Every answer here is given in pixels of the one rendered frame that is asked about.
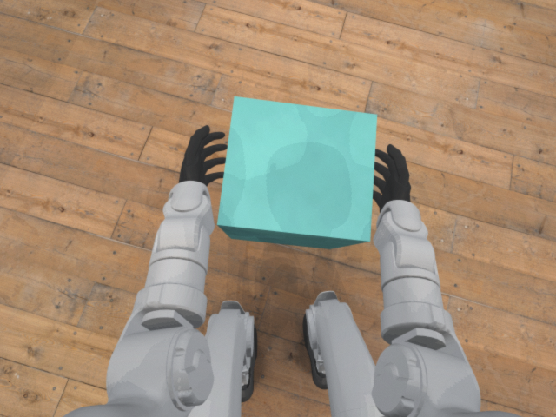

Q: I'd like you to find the robot left upper arm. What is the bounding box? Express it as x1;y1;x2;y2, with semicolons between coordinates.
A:
63;326;214;417

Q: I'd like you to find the robot right forearm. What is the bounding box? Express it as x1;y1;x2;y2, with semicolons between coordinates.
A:
373;200;473;371

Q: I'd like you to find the carton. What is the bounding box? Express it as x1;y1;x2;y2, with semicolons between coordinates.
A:
217;96;377;249

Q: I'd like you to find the robot right upper arm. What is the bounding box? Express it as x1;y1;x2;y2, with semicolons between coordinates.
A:
372;341;522;417

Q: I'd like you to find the robot right thigh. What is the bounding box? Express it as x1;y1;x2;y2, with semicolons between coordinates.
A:
306;299;387;417

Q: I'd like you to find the robot right shin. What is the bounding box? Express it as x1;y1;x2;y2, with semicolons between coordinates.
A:
313;291;352;373

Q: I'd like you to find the robot left hand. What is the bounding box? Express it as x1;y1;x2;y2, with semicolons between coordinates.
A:
179;125;228;186

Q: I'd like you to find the robot left forearm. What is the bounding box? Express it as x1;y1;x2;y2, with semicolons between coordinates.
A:
106;181;215;398

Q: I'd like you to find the robot right hand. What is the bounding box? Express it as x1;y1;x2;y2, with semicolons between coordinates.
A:
373;144;411;212

